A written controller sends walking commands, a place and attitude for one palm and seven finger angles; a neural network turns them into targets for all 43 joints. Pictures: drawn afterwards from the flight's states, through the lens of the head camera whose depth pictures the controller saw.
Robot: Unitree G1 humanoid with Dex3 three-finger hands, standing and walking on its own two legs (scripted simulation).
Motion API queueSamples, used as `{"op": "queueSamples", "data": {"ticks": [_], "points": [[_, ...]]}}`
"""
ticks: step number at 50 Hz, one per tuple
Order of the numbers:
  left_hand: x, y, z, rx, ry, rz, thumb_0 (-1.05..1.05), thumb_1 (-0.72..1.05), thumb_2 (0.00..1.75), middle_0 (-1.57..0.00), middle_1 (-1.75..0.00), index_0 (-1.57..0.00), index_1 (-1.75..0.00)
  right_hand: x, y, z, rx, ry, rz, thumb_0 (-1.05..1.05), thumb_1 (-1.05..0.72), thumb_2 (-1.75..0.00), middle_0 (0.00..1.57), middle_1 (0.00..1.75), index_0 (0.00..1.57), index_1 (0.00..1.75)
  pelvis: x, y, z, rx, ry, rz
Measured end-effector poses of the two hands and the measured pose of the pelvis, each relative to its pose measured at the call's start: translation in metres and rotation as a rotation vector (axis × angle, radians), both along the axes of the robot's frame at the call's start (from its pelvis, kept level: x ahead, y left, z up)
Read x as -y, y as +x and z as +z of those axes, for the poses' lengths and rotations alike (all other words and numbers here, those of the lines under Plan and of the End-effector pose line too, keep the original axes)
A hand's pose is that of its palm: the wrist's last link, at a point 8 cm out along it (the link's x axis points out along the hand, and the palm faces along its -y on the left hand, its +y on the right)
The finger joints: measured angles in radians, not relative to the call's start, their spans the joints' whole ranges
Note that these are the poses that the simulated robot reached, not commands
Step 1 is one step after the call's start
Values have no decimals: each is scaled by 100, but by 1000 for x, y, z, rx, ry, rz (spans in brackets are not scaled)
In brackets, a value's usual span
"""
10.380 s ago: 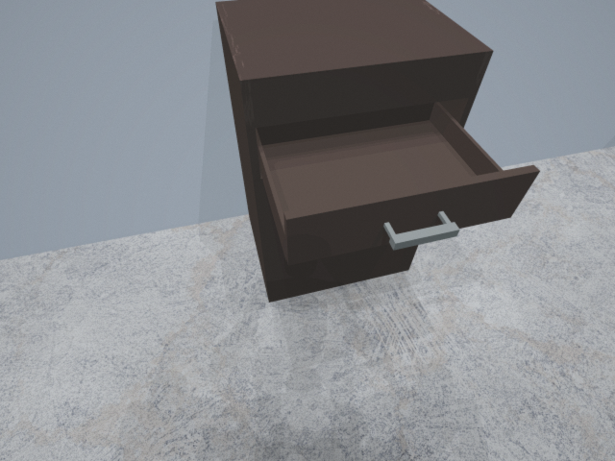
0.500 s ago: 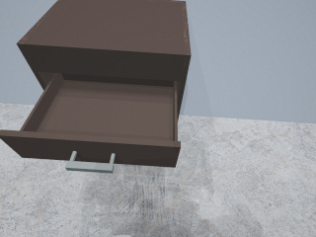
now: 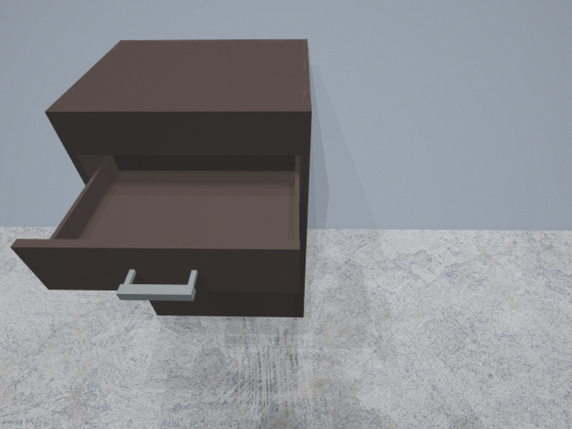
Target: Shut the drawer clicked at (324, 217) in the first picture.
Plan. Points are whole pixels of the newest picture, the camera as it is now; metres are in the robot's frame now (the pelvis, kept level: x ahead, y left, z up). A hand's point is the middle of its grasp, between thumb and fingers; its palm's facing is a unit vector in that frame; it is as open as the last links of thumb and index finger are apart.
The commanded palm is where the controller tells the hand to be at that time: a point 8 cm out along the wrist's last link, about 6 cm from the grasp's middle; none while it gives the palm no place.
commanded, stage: come to a stop and stand still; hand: left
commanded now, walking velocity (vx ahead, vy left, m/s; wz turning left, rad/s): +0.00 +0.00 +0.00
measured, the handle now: (159, 283) +0.39 +0.26 -0.07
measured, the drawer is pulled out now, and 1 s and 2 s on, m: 0.28 0.28 0.28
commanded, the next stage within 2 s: look again from close up in 0.32 s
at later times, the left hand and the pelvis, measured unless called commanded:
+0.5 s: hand out of the picture -0.02 +0.15 -0.16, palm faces +0.03 -0.99 -0.17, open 7.4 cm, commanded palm none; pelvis -0.02 -0.01 +0.01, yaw -1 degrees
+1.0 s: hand out of the picture -0.01 +0.16 -0.16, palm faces +0.02 -0.98 -0.18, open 7.4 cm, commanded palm none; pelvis +0.01 +0.00 +0.01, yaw -2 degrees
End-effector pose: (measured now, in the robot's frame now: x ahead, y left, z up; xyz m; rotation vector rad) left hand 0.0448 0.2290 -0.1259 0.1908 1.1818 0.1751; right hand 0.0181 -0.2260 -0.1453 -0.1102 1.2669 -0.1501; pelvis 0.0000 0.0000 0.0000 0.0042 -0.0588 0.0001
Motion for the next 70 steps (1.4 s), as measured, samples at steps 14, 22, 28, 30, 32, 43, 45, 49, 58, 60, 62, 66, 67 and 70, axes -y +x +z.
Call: {"op": "queueSamples", "data": {"ticks": [14, 22, 28, 30, 32, 43, 45, 49, 58, 60, 62, 66, 67, 70], "points": [[14, -58, -13, -154, -34, 18, 0, 91, 90, -20, -30, -20, -30, 3, -93, 1, -183, 3, -72, 1, -91, -90, 20, 30, 20, 30, 12, -17, 1, -12, -6, -12], [27, -60, -9, -141, -66, 20, 0, 91, 90, -20, -30, -20, -30, -8, -97, 5, -203, 25, -64, 1, -91, -90, 20, 30, 20, 30, 13, -21, 7, -26, -1, -18], [35, -73, -11, -172, -85, 29, 0, 91, 90, -20, -30, -20, -30, -10, -70, 3, -131, 34, -48, 1, -91, -90, 20, 30, 20, 30, 13, -21, 7, -19, -2, -20], [36, -76, -14, -184, -91, 31, 0, 91, 90, -20, -30, -20, -30, -11, -60, 2, -107, 32, -45, 1, -91, -90, 20, 30, 20, 30, 12, -20, 6, -15, -6, -20], [36, -77, -15, -194, -96, 33, 0, 91, 90, -20, -30, -20, -30, -11, -53, 3, -89, 28, -42, 0, -91, -90, 20, 30, 20, 30, 11, -18, 5, -13, -10, -21], [26, -68, -10, -207, -85, 41, 0, 91, 90, -20, -30, -20, -30, -11, -35, 9, -105, 8, -22, 1, -91, -90, 20, 30, 20, 30, 5, -1, 10, -35, -6, -22], [24, -66, -8, -217, -80, 41, 0, 91, 90, -20, -30, -20, -30, -11, -32, 9, -110, 9, -22, 1, -91, -90, 20, 30, 20, 30, 4, 2, 11, -39, -6, -23], [21, -62, -7, -239, -73, 37, 0, 91, 90, -20, -30, -20, -30, -13, -24, 9, -120, 12, -25, 1, -91, -90, 20, 30, 20, 30, 3, 11, 12, -46, -9, -26], [20, -35, -4, -259, -72, 24, 0, 91, 90, -20, -30, -20, -30, -16, -4, 11, -147, 20, -28, 1, -91, -90, 20, 30, 20, 30, 1, 39, 14, -63, -1, -34], [19, -26, -5, -254, -73, 27, 0, 91, 90, -20, -30, -20, -30, -17, 3, 10, -152, 20, -24, 1, -91, -90, 20, 30, 20, 30, 0, 47, 13, -64, -1, -35], [17, -16, -6, -248, -74, 33, 0, 91, 90, -20, -30, -20, -30, -17, 11, 9, -155, 17, -19, 1, -91, -90, 20, 30, 20, 30, -2, 55, 12, -65, -1, -36], [7, 4, -9, -240, -71, 43, 0, 91, 90, -20, -30, -20, -30, -18, 34, 9, -147, -3, -11, 1, -91, -90, 20, 30, 20, 30, -10, 75, 9, -65, 1, -41], [3, 10, -11, -241, -69, 43, 0, 91, 90, -20, -30, -20, -30, -18, 41, 9, -140, -9, -11, 1, -91, -90, 20, 30, 20, 30, -12, 80, 8, -64, 4, -43], [-10, 28, -13, -242, -51, 36, 0, 91, 90, -20, -30, -20, -30, -20, 62, 9, -106, -28, -8, 1, -91, -90, 20, 30, 20, 30, -19, 91, 6, -65, 17, -51]]}}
